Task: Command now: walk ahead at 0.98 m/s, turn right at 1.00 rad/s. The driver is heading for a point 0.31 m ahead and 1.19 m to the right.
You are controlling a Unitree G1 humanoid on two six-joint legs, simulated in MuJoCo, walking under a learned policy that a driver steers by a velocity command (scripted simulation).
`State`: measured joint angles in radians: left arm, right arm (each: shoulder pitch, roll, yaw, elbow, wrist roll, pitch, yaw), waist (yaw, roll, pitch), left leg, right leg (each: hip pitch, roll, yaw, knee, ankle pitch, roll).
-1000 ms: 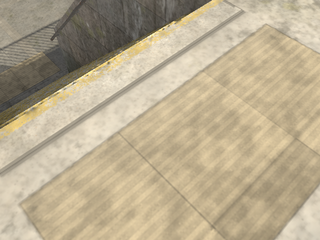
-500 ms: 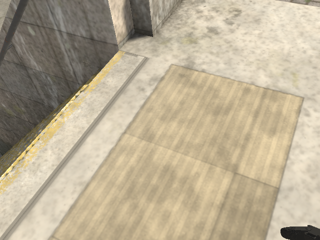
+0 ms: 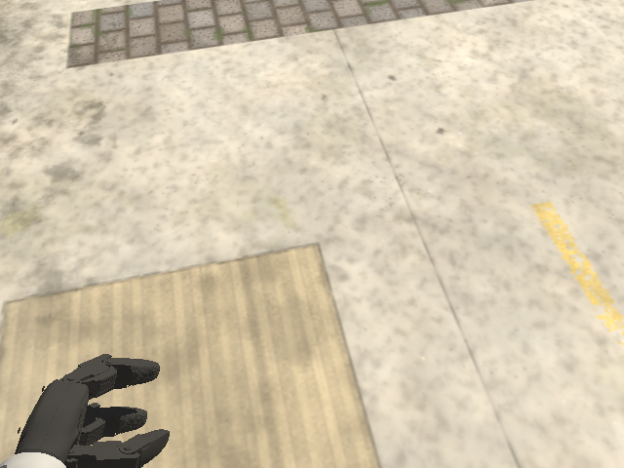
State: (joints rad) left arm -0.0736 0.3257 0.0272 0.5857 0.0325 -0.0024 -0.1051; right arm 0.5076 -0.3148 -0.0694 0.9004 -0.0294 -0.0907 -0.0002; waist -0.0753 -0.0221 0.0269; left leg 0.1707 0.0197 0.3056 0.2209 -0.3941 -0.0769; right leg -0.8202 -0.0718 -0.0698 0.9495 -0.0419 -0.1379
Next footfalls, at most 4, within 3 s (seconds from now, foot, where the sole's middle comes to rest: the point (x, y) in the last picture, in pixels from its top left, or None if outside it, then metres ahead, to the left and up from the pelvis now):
0.12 right None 0.31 -0.06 -0.76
0.54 left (332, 335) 0.77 -0.05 -0.76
0.94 right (468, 287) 0.87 -0.40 -0.76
1.38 left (478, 206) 1.13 -0.49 -0.76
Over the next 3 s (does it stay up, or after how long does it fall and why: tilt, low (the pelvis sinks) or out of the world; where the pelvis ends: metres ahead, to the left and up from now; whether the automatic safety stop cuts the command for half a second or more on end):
stays up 0.62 -1.75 0.01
